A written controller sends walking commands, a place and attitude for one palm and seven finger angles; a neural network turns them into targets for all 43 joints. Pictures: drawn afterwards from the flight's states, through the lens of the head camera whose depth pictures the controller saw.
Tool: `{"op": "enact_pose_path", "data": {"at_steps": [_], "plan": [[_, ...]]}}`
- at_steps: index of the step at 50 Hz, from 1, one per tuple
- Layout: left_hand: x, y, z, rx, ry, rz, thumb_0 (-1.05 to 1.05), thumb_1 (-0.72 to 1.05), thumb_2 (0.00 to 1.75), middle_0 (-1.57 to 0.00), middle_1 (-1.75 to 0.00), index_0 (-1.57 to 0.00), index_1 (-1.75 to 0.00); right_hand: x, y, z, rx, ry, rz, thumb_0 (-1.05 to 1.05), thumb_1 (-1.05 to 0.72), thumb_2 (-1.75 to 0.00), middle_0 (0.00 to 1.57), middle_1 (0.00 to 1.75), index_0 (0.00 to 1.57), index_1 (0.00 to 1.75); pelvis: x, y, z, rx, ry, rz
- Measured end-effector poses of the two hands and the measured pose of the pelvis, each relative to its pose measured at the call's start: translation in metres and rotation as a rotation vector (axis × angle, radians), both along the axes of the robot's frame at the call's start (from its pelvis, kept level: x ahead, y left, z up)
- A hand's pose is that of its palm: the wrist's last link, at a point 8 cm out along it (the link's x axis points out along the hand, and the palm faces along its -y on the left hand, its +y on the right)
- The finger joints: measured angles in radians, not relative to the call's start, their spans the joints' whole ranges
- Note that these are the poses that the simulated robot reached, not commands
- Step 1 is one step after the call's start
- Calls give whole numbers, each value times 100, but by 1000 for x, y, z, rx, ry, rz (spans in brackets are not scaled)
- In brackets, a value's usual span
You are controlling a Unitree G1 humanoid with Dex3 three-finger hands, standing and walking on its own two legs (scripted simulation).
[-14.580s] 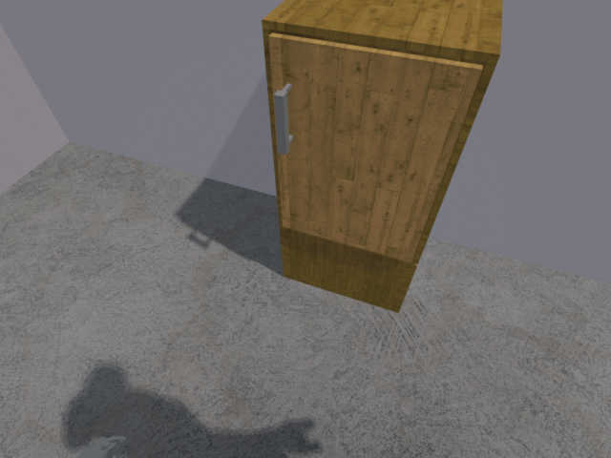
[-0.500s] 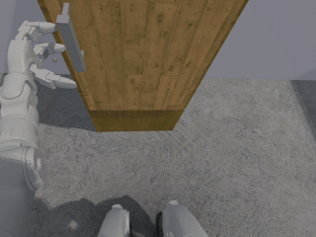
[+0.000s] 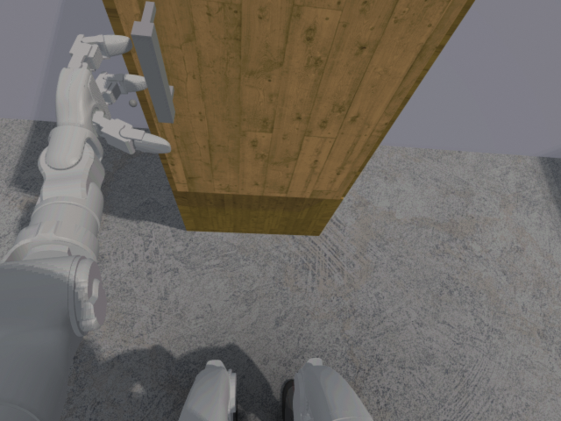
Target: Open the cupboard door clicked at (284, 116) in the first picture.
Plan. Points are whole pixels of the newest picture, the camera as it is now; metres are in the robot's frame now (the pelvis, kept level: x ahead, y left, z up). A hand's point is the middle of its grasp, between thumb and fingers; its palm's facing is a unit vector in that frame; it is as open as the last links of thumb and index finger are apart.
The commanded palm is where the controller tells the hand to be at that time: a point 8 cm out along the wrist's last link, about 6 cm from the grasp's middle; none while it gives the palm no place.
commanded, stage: slide the fingers in behind the handle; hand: left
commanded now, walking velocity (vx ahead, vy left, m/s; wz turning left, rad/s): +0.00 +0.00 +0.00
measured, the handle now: (158, 68) +0.58 +0.15 +0.08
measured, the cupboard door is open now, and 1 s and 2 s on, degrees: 0 0 20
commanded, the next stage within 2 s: close the thumb around the handle in 0.46 s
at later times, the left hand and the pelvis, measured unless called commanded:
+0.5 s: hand (171, 103) +0.52 +0.13 +0.07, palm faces -0.06 -1.00 +0.02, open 14.2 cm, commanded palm +0.51 +0.17 +0.07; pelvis +0.00 +0.00 +0.00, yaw -1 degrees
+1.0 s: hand (170, 101) +0.53 +0.13 +0.07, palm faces -0.06 -1.00 -0.02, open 8.7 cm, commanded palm +0.51 +0.18 +0.07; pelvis +0.00 -0.01 +0.00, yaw -2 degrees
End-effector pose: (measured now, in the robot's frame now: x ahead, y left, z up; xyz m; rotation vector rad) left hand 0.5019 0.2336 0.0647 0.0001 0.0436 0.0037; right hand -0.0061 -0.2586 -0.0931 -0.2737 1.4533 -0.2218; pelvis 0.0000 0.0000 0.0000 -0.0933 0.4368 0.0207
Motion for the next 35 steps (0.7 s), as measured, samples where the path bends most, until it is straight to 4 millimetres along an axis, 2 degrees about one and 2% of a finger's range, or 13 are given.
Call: {"op": "enact_pose_path", "data": {"at_steps": [17,21,23,27,35], "plan": [[-8,-12,1,31,-2,-15,-1,-50,30,-30,-120,-3,-116,1,-2,-3,10,-14,13,0,-91,-90,20,30,20,30,-3,-1,0,2,-10,10],[-4,-40,3,33,-3,-112,-1,-50,30,-30,-120,-11,-117,1,-2,-3,9,-29,4,0,-91,-90,20,30,20,30,-4,-1,0,5,-14,3],[1,-49,1,-10,2,-95,-1,-50,30,-29,-120,-17,-118,2,-2,-2,2,-51,-7,0,-91,-90,20,30,20,30,-4,-1,0,9,-14,-8],[5,-46,1,4,-7,-49,-1,-50,30,-29,-120,-28,-123,-1,-2,-2,6,-94,-32,0,-91,-90,20,30,20,30,-5,-2,-1,17,-14,-32],[5,-42,3,19,-5,-67,-1,-42,33,-30,-121,-31,-123,-19,2,-4,30,-55,-80,0,-91,-90,20,30,20,30,-5,-5,0,27,-19,-54]]}}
